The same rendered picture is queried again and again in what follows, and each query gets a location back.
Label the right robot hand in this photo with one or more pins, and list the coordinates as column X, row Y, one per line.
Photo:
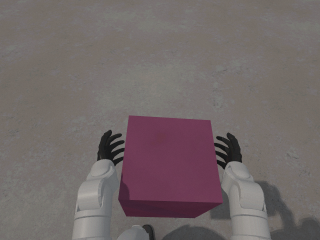
column 233, row 152

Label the left robot foot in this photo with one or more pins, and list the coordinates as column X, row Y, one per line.
column 149, row 230

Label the left robot hand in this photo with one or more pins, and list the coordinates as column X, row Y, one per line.
column 105, row 149

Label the robot left forearm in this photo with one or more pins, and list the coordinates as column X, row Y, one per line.
column 93, row 212

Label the left robot shin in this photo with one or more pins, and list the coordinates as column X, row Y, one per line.
column 137, row 227

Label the carton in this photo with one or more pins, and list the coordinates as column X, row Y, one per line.
column 169, row 168

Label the robot right forearm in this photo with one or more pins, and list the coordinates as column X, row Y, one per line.
column 249, row 219

